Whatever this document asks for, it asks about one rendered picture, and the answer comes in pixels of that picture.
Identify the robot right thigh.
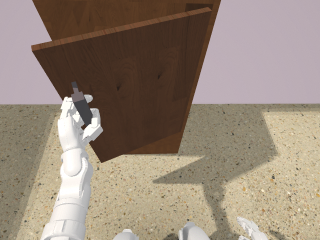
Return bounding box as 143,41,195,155
178,226,210,240

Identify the cupboard door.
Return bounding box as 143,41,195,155
31,7,212,163

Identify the left robot hand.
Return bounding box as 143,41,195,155
57,94,103,152

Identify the robot left forearm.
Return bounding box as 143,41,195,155
40,148,94,240

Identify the robot left shin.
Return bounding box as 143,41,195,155
122,229,132,233

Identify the right robot hand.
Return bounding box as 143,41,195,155
237,216,268,240

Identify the handle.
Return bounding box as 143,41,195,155
71,81,93,127

